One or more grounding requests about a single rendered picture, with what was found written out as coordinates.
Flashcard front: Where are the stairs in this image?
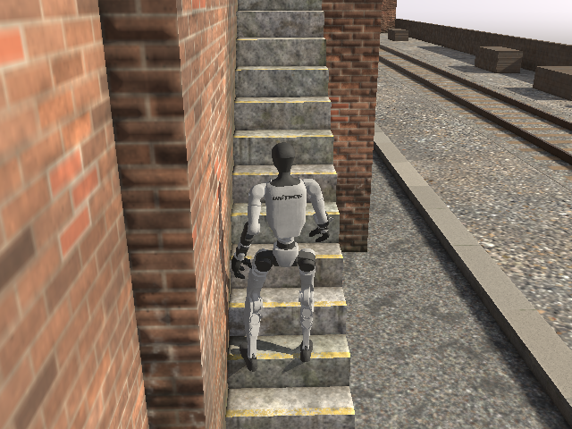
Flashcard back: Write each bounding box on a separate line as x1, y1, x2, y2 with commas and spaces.
225, 0, 355, 429

